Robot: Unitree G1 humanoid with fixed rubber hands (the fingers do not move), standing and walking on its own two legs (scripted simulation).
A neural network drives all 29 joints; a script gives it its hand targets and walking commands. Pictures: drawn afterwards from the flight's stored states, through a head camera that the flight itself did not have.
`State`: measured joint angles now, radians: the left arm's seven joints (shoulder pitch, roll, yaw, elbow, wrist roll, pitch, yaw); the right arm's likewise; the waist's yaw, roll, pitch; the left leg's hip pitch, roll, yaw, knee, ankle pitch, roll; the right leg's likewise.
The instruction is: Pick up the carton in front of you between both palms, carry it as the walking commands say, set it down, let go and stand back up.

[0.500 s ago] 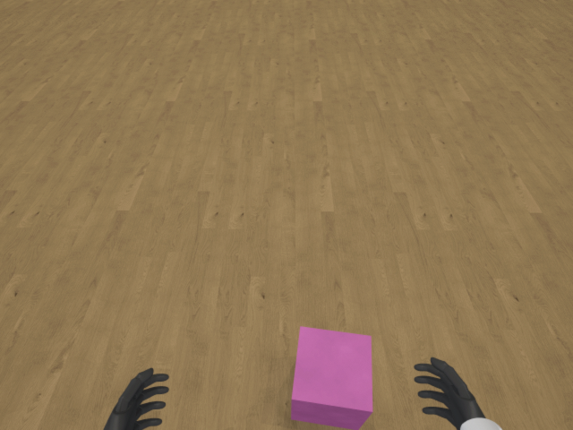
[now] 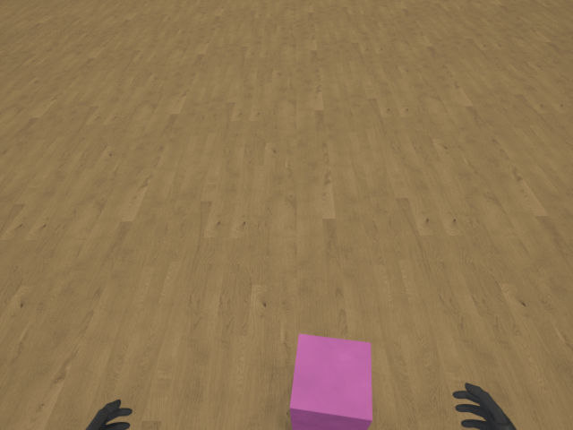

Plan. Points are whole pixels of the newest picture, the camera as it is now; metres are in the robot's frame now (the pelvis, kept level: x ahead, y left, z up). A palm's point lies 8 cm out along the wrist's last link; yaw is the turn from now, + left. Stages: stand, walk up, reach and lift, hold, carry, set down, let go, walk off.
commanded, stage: stand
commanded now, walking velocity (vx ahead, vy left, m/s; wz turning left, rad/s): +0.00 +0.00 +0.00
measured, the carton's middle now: (330, 387) +0.38 -0.10 -0.64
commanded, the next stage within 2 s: none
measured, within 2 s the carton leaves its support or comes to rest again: neither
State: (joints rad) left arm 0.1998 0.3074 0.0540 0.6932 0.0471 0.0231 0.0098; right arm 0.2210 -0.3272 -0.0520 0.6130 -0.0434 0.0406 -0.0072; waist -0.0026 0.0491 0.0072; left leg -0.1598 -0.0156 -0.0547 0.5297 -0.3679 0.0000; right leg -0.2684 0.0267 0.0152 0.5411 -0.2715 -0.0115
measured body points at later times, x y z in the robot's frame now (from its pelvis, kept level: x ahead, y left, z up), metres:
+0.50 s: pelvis +0.01 -0.01 +0.00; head +0.01 -0.03 +0.45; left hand +0.12 +0.29 -0.09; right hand +0.14 -0.30 -0.11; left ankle -0.05 +0.12 -0.73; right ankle +0.01 -0.11 -0.73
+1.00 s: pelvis -0.01 -0.01 +0.01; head -0.01 -0.02 +0.46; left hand +0.09 +0.30 -0.09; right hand +0.11 -0.31 -0.11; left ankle -0.05 +0.12 -0.73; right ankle +0.01 -0.11 -0.73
